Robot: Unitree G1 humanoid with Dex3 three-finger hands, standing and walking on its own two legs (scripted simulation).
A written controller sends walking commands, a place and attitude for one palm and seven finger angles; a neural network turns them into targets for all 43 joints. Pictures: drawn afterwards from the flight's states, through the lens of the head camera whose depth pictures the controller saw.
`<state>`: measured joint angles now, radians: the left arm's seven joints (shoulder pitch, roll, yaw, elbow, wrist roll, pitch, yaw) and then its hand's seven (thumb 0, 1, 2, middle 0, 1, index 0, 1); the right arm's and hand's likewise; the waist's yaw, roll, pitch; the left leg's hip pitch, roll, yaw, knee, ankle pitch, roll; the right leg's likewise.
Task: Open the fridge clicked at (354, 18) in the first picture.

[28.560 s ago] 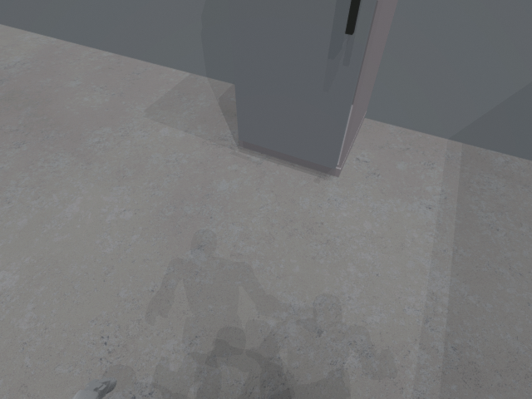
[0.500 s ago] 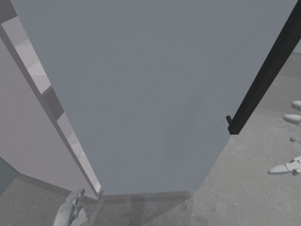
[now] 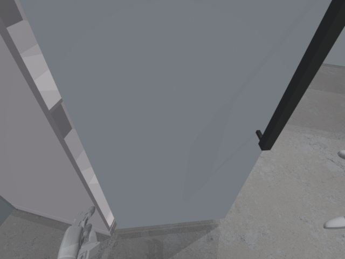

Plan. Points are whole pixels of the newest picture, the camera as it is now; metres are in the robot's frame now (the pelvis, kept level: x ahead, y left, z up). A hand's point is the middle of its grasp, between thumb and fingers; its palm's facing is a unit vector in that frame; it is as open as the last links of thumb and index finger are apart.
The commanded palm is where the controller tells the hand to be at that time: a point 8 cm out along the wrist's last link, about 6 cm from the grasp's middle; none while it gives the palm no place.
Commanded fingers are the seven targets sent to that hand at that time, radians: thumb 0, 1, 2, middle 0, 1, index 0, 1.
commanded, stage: draw the hand back to the body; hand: right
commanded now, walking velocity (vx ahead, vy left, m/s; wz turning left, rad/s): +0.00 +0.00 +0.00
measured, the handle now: (290, 84) +0.43 -0.27 +0.22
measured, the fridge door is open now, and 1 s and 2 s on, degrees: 70 70 70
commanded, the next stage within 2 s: step back with the hand held close in 1.62 s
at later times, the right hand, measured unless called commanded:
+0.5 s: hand out of the picture +0.21 -0.31 +0.17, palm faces +0.26 +0.96 -0.04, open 14.6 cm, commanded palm +0.17 -0.34 +0.18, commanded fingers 0.00 0.41 -0.27 0.25 1.07 0.25 1.07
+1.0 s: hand out of the picture +0.22 -0.30 +0.17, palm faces +0.48 +0.79 -0.38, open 11.2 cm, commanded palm +0.17 -0.32 +0.19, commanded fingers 0.00 -0.50 -0.71 0.21 0.53 0.21 0.53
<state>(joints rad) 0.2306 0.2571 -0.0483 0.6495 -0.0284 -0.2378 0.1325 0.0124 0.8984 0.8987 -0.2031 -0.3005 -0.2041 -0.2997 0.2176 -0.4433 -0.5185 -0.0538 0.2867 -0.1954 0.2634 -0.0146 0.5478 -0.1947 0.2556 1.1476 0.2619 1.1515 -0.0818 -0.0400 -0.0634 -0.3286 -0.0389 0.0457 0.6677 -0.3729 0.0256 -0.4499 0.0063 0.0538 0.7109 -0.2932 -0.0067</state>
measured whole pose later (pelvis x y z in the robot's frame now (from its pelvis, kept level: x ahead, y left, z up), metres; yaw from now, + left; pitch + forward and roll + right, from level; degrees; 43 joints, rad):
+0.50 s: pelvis +0.02 -0.01 +0.01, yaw +0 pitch +0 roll +1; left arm 0.22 0.26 -0.07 0.61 -0.08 -0.30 0.13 0.01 0.90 0.90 -0.20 -0.30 -0.20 -0.30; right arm 0.28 -0.41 -0.56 -0.19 0.44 0.22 0.32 -0.01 0.54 -0.20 0.25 1.14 0.26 1.15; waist -0.08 -0.05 -0.09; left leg -0.22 -0.02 0.03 0.58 -0.36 0.01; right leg -0.34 0.02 0.04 0.63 -0.29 -0.02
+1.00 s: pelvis +0.03 -0.01 +0.02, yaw +1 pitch -3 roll +0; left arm 0.23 0.23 -0.05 0.68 -0.01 -0.16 0.10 0.01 0.90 0.90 -0.20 -0.30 -0.20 -0.30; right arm 0.42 -0.37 -0.37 -0.33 0.10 -0.06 -0.11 -0.01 -0.16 -0.54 0.23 0.73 0.24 0.74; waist -0.07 -0.05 -0.02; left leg -0.13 0.00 0.01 0.51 -0.34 0.00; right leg -0.23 0.04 0.02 0.54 -0.26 -0.03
